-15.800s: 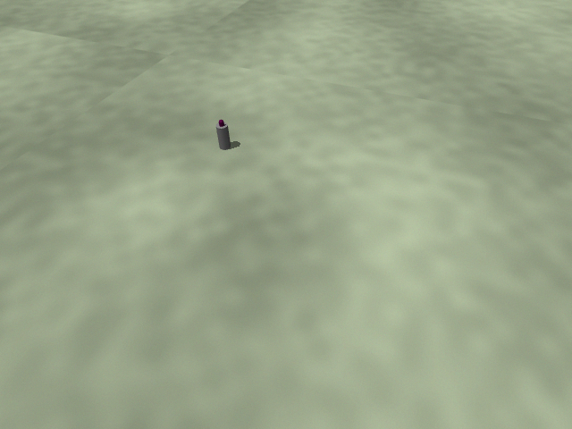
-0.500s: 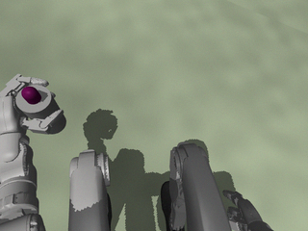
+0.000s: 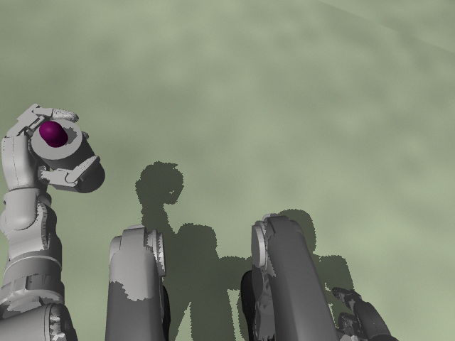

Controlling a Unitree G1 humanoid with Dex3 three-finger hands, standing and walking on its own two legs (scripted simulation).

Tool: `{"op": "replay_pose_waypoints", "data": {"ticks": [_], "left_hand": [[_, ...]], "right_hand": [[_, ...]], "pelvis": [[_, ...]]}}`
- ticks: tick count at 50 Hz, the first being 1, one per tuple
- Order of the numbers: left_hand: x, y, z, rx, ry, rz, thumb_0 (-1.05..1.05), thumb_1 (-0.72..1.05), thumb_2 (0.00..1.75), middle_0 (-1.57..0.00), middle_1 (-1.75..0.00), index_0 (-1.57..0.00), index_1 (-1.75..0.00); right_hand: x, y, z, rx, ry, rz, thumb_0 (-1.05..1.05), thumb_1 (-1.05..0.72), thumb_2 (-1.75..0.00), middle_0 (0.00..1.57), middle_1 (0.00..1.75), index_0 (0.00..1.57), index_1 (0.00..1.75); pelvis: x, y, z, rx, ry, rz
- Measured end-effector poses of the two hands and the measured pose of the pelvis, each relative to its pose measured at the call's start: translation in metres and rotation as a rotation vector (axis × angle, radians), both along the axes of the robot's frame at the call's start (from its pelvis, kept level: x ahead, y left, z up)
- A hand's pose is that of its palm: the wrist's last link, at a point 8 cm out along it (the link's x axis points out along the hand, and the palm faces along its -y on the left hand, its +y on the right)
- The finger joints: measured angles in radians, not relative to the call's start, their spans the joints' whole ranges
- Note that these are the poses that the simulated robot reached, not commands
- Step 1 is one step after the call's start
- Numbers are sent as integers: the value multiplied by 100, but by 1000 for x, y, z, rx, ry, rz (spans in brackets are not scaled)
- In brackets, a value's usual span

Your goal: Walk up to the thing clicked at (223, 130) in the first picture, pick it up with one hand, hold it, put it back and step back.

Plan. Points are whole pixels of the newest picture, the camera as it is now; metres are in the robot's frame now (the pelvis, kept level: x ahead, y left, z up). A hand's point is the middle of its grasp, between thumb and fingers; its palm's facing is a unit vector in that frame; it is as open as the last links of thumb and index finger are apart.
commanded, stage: lift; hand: left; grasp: from the side
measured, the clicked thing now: (70, 156) +0.44 +0.24 -0.05
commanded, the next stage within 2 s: none
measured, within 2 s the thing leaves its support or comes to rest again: neither
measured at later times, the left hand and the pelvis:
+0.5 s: hand (59, 147) +0.42 +0.23 +0.02, palm faces +0.15 -0.99 -0.06, open 9.5 cm; pelvis +0.00 +0.00 +0.03, yaw +1 degrees
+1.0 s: hand out of the picture +0.40 +0.22 +0.18, palm faces +0.16 -0.99 -0.07, open 9.5 cm; pelvis +0.03 +0.00 +0.17, yaw +2 degrees
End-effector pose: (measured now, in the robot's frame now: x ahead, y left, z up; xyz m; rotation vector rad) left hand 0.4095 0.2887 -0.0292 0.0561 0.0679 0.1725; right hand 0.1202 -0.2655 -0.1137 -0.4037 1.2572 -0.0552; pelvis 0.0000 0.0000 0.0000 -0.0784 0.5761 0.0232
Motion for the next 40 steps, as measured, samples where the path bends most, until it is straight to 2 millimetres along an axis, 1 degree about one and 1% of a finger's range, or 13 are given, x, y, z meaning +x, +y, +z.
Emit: {"op": "replay_pose_waypoints", "data": {"ticks": [11,18,23,29,34,40], "left_hand": [[-5,-3,6,4,9,-9,0,-34,114,-76,-104,-74,-105],[-10,-8,23,10,5,-39,0,-34,114,-76,-104,-75,-105],[-14,-9,45,0,-9,-27,0,-34,114,-76,-104,-75,-105],[-18,-10,74,7,-8,-31,0,-34,114,-76,-104,-75,-105],[-24,-12,102,10,-2,-35,0,-34,114,-76,-103,-75,-105],[-32,-15,140,6,13,-27,0,-34,114,-76,-103,-75,-105]], "right_hand": [[-3,-1,2,9,1,-9,0,-92,-91,20,30,20,30],[0,-2,10,18,-25,-22,0,-93,-91,20,30,20,30],[6,-1,23,26,-51,-31,0,-93,-90,20,30,20,30],[17,3,45,33,-91,-42,0,-93,-90,20,30,20,30],[28,6,69,39,-128,-54,0,-92,-90,20,30,20,30],[42,12,104,49,-167,-65,0,-91,-90,20,30,20,30]], "pelvis": [[-1,-2,5,10,1,4],[0,-3,14,17,1,6],[1,-3,28,19,3,7],[3,-3,50,20,8,8],[7,-1,73,19,7,12],[14,0,107,19,-7,16]]}}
